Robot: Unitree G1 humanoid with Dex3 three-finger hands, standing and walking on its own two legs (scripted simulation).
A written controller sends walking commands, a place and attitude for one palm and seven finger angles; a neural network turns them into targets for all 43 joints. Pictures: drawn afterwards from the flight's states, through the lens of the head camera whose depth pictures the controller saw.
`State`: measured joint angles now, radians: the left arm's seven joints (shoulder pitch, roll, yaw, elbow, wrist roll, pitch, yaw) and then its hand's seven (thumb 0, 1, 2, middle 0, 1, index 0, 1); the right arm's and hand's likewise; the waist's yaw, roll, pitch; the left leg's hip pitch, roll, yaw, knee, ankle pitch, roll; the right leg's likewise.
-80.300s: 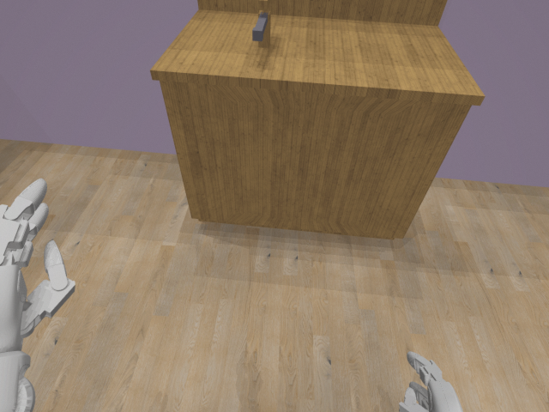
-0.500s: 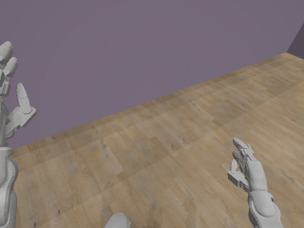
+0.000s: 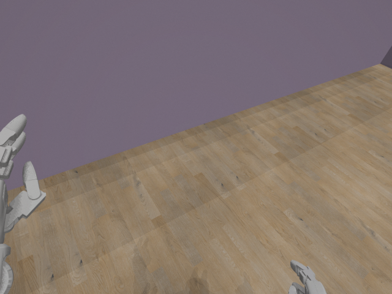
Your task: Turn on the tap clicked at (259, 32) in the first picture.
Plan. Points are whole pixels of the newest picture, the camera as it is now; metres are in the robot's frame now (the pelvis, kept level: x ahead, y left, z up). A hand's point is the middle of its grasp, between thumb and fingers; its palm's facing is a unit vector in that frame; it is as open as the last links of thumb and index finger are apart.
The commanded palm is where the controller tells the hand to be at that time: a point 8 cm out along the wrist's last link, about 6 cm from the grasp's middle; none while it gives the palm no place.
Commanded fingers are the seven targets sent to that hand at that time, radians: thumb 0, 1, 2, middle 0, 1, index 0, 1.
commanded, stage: bring the hand home and regain balance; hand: left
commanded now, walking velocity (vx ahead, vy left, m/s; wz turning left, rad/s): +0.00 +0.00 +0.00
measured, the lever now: out of the picture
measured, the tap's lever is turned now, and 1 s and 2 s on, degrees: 73 73 73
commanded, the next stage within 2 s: none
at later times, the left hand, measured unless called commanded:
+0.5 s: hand out of the picture +0.10 +0.27 +0.18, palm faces +0.52 -0.78 -0.33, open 7.4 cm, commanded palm +0.05 +0.29 +0.19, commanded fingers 0.00 0.90 0.90 -0.20 -0.30 -0.20 -0.30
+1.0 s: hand out of the picture -0.06 +0.30 +0.18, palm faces +0.56 -0.78 -0.28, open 7.4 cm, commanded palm -0.11 +0.32 +0.19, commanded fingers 0.00 0.90 0.90 -0.20 -0.30 -0.20 -0.30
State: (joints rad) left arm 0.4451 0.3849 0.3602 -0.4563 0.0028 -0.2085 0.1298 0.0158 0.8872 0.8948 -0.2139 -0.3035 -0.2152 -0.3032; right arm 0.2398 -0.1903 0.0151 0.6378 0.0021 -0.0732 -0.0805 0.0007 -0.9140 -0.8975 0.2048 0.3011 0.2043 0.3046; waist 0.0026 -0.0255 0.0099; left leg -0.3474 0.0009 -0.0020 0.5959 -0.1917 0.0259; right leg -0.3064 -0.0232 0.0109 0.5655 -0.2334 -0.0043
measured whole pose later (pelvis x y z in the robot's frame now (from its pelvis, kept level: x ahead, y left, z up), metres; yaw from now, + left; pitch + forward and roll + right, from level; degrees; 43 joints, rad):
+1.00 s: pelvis -0.25 +0.02 +0.01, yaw +4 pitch -4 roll +0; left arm 0.35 0.31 0.31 -0.36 0.01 -0.15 0.15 0.01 0.89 0.90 -0.21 -0.30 -0.21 -0.30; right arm 0.29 -0.24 0.01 0.68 -0.02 -0.10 -0.08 0.01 -0.90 -0.90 0.20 0.30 0.20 0.30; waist 0.05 -0.03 -0.05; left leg -0.28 0.01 0.04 0.63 -0.41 0.00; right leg -0.28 0.00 -0.08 0.47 -0.12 -0.06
